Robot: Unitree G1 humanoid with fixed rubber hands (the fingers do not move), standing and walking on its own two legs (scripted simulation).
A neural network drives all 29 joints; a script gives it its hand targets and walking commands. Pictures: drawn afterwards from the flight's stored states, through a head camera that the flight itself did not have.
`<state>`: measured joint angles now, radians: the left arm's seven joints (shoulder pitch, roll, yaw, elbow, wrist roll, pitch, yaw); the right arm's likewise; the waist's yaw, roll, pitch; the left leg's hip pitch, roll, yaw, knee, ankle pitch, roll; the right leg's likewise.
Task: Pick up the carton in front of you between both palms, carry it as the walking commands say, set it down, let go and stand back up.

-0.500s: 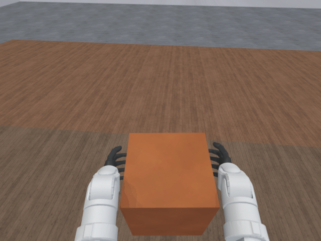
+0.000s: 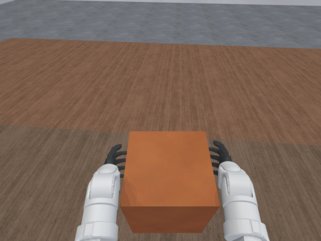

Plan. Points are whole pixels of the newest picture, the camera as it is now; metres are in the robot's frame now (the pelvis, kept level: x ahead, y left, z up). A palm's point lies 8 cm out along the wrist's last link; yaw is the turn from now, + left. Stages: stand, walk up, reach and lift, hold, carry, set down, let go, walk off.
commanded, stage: hold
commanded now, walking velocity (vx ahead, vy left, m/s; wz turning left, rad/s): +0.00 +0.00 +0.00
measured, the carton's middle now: (167, 184) +0.29 +0.00 -0.03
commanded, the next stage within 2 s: carry in 0.44 s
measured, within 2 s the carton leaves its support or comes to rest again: neither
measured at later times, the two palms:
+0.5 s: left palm (111, 170) +0.29 +0.15 +0.05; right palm (224, 167) +0.29 -0.15 +0.05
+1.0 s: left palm (127, 124) +0.43 +0.12 +0.08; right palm (225, 127) +0.42 -0.18 +0.08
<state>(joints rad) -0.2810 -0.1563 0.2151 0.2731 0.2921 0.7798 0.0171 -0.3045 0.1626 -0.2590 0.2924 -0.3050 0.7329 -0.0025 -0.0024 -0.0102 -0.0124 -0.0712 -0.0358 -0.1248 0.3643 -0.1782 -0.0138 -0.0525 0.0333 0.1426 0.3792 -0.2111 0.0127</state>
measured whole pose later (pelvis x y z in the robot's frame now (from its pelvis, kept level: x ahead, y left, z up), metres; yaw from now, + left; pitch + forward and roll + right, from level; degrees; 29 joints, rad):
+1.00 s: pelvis +0.17 -0.02 +0.00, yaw -3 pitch +6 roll +0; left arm -0.11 -0.13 0.12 -0.33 0.10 1.22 0.09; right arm -0.13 0.13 -0.07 -0.30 -0.11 1.18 -0.11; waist -0.01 0.03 -0.15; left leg -0.18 0.05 0.17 0.36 -0.28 0.00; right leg -0.46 -0.04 -0.12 0.80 -0.45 -0.01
